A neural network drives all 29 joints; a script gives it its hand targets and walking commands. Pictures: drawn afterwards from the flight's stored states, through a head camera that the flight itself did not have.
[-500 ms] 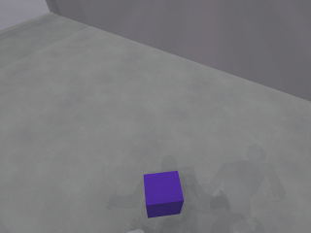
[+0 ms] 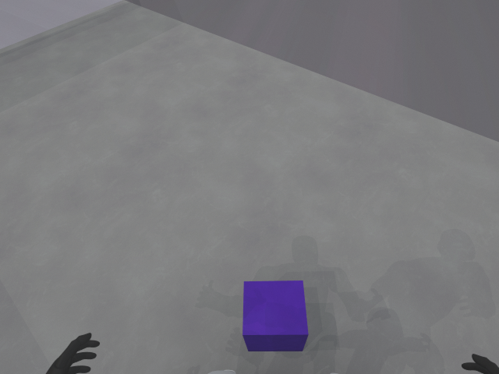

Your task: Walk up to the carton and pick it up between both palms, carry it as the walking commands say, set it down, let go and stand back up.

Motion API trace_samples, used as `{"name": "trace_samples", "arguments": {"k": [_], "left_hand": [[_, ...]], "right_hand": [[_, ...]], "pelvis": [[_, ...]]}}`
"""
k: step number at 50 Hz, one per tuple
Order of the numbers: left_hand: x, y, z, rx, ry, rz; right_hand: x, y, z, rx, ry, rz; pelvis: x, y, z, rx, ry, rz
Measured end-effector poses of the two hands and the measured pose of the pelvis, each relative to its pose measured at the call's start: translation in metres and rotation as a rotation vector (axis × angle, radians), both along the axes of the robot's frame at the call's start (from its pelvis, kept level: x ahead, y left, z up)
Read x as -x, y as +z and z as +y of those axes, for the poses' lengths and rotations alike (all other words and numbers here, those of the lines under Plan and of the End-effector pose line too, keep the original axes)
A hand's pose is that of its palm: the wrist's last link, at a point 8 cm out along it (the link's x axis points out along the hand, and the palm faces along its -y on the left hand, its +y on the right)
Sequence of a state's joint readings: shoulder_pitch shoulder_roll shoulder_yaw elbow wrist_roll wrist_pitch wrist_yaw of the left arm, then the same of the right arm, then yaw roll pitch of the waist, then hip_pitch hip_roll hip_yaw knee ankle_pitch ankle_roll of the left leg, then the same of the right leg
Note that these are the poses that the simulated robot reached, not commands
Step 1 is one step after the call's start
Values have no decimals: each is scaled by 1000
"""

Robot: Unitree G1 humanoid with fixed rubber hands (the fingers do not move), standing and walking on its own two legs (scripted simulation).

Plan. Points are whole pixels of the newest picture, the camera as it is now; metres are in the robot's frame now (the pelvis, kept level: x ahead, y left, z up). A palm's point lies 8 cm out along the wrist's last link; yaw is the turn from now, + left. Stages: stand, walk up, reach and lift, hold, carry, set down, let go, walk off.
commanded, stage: walk up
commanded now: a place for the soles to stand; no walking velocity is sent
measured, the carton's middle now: (274, 317) +0.38 +0.01 -0.62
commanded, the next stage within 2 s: none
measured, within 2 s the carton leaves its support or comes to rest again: neither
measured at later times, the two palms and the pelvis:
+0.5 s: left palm out of the picture +0.10 +0.34 -0.06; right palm out of the picture +0.14 -0.32 -0.06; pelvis +0.00 +0.00 +0.02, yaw +3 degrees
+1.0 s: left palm out of the picture +0.04 +0.35 -0.08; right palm out of the picture +0.10 -0.30 -0.08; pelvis -0.04 +0.01 +0.01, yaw +6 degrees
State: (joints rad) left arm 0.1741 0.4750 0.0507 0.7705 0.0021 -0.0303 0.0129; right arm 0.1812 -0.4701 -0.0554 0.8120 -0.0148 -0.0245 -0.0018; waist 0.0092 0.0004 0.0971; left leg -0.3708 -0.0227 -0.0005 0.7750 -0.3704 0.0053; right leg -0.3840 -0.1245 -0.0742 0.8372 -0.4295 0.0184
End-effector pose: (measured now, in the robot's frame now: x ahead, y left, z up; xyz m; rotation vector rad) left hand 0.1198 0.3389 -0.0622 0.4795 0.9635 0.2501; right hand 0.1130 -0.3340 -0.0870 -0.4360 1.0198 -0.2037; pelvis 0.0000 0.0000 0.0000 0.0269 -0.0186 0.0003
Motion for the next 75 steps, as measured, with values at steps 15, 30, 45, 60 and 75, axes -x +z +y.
{"name": "trace_samples", "arguments": {"k": [15, 30, 45, 60, 75], "left_hand": [[1, -2, 2, 48, 61, 3], [25, -2, 7, 68, 120, 53], [52, -9, 25, 42, 143, 49], [94, -6, -9, 120, 154, 147], [68, -4, -9, 127, 128, 137]], "right_hand": [[-27, 15, 12, -4, 32, -4], [-22, 22, 17, -9, 39, 54], [17, 7, 23, 2, 52, 124], [-12, 22, 48, -81, 63, 26], [-2, 38, 15, 0, 8, 19]], "pelvis": [[-1, 12, 3, 35, 30, -3], [7, 23, 4, 40, 61, 0], [33, 12, 15, 29, 112, -15], [36, 34, 9, 29, 84, -15], [30, 37, 0, 25, 54, 2]]}}
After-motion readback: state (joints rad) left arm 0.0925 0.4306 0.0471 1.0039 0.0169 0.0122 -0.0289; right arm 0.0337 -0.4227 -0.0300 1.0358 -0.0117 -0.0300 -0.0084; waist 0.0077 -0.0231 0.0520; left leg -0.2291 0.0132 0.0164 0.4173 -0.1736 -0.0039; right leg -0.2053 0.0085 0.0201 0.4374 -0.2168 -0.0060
